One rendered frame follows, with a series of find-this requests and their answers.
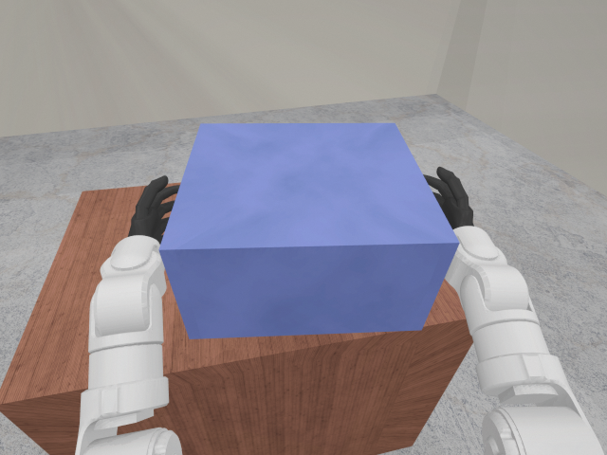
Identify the right robot forearm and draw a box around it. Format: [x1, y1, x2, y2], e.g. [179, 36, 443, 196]
[445, 226, 604, 455]

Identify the robot left hand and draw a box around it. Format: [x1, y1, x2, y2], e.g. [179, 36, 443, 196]
[128, 175, 180, 244]

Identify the robot right upper arm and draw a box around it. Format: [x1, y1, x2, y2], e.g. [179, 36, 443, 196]
[482, 406, 601, 455]

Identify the robot right hand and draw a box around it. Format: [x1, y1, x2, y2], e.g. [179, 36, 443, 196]
[423, 167, 474, 229]

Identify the carton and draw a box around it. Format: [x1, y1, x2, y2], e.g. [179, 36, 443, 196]
[159, 123, 460, 339]

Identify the robot left upper arm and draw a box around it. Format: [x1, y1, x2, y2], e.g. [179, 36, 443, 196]
[83, 428, 182, 455]

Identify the pedestal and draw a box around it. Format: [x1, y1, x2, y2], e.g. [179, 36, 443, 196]
[0, 182, 473, 455]

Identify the left robot forearm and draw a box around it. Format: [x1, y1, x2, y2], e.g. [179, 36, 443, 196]
[75, 235, 169, 455]

